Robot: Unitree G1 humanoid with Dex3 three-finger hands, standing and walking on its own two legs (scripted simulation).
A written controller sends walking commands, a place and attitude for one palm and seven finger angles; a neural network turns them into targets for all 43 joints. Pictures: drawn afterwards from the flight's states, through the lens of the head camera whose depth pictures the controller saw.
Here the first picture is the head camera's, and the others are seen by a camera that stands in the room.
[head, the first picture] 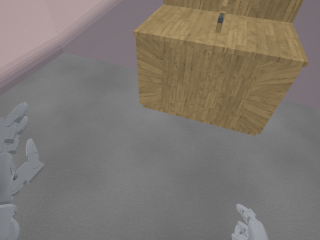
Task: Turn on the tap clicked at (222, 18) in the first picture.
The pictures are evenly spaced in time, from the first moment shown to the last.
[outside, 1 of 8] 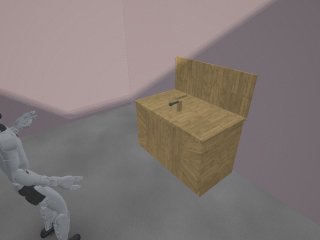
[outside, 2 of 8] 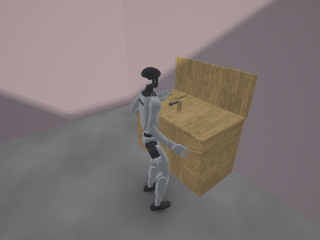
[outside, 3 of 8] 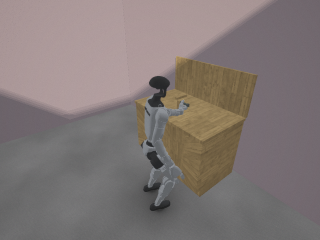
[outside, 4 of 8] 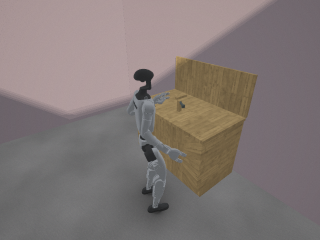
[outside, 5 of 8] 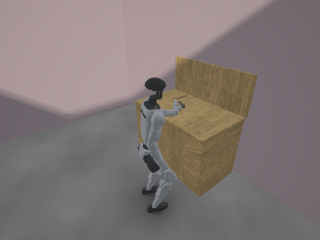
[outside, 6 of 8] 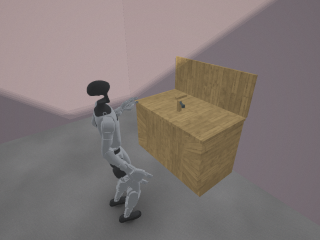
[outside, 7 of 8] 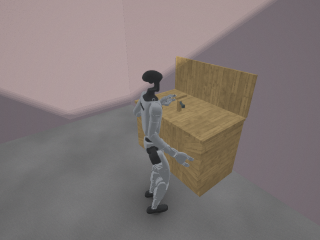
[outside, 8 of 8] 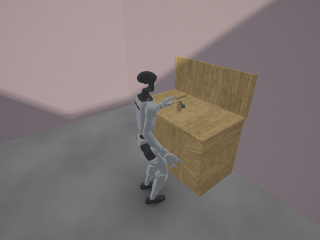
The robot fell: no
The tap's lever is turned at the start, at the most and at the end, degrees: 0 87 64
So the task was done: yes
